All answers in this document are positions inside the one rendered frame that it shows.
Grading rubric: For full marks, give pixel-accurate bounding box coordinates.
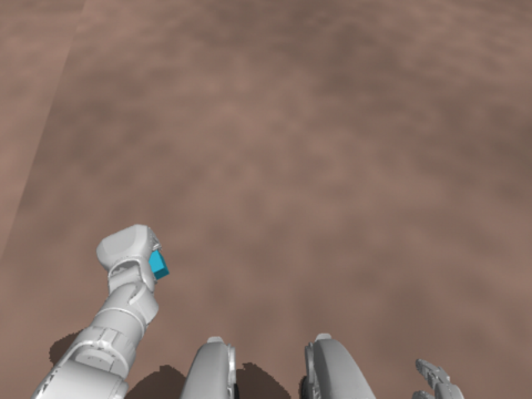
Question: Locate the right robot hand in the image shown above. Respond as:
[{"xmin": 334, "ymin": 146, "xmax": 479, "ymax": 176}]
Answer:
[{"xmin": 412, "ymin": 359, "xmax": 465, "ymax": 399}]

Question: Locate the left robot arm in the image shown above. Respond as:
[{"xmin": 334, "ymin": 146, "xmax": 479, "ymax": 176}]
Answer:
[{"xmin": 30, "ymin": 256, "xmax": 159, "ymax": 399}]

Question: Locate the left robot hand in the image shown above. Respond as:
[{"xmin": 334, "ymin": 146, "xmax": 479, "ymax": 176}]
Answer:
[{"xmin": 96, "ymin": 224, "xmax": 161, "ymax": 284}]

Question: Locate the small box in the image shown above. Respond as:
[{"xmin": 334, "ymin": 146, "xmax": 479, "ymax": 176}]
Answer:
[{"xmin": 149, "ymin": 250, "xmax": 170, "ymax": 280}]

